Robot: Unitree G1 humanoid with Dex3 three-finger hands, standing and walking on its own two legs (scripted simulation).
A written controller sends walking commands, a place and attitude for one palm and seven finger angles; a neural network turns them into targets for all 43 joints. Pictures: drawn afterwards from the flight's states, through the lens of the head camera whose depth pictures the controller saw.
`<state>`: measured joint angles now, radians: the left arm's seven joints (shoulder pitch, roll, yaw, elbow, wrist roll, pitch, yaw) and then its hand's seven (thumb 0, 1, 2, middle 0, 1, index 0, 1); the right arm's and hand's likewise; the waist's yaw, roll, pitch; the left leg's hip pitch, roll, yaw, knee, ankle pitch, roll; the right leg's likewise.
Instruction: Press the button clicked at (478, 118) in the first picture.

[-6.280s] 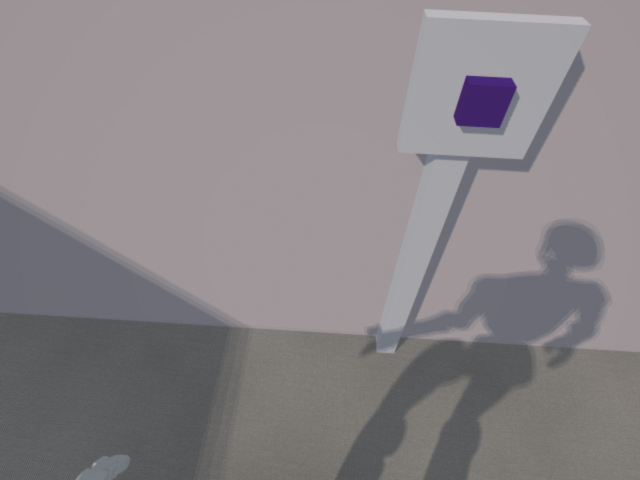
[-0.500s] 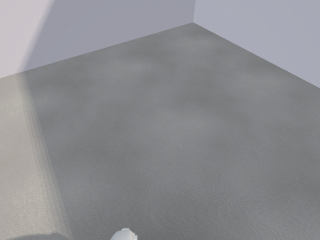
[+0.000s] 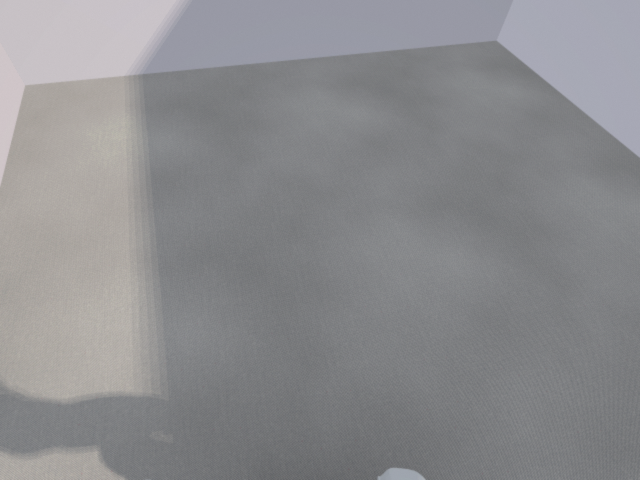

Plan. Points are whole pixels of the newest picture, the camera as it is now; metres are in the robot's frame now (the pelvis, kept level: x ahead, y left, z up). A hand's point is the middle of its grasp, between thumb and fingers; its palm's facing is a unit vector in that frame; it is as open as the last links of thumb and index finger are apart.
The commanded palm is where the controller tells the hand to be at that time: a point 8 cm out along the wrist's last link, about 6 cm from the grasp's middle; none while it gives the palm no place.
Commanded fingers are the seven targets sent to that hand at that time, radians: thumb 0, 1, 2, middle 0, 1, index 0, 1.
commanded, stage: turn to face it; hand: left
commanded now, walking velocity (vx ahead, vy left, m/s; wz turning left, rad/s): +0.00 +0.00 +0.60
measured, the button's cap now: out of the picture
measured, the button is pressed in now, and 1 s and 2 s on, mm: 0 0 0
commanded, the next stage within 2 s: none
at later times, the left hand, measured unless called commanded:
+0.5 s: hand out of the picture -0.03 +0.14 -0.15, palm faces +0.34 -0.90 -0.28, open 7.4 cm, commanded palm none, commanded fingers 0.00 0.90 0.90 -0.20 -0.30 -0.20 -0.30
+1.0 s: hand out of the picture -0.10 +0.22 -0.16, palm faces +0.61 -0.76 -0.25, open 7.4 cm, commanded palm none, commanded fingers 0.00 0.90 0.90 -0.20 -0.30 -0.20 -0.30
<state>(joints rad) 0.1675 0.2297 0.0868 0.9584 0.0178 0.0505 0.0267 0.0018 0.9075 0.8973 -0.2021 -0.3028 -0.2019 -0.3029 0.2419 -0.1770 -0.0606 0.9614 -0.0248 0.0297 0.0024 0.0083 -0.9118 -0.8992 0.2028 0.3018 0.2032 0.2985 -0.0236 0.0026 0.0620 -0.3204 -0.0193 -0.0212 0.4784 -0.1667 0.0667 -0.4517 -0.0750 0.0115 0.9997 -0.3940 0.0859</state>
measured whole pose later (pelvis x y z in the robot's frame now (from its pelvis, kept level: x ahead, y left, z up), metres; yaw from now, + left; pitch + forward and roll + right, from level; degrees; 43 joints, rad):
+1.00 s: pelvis -0.06 -0.02 +0.00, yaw +36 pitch +0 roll -2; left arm 0.14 0.26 0.07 0.89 0.01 0.06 0.02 0.00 0.91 0.90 -0.20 -0.30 -0.20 -0.30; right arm 0.17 -0.21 -0.05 0.90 -0.02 0.03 0.01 0.01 -0.91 -0.90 0.20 0.30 0.20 0.30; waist 0.00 -0.02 0.08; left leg -0.22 -0.03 -0.05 0.49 -0.27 0.04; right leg -0.48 -0.09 -0.01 1.03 -0.40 0.11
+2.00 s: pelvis -0.08 -0.04 +0.00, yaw +73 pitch +0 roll -2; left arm 0.16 0.25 0.07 0.90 0.02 0.06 0.02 0.00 0.91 0.90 -0.20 -0.30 -0.20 -0.30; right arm 0.18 -0.21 -0.05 0.89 -0.02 0.03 0.01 0.01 -0.91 -0.90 0.20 0.30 0.20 0.30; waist -0.01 -0.01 0.07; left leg -0.25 -0.04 -0.06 0.48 -0.22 0.05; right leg -0.46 -0.09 -0.01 1.02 -0.40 0.10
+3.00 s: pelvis -0.10 -0.08 +0.00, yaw +103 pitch -2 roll -2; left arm 0.20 0.24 0.06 0.95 0.02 0.06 0.02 0.00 0.91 0.90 -0.20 -0.30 -0.20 -0.30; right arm 0.20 -0.17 -0.03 0.93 -0.02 0.02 0.00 0.01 -0.91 -0.90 0.20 0.30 0.20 0.30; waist 0.00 -0.02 0.05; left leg -0.20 -0.04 -0.01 0.44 -0.21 0.07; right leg -0.44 -0.09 -0.02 1.03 -0.37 0.09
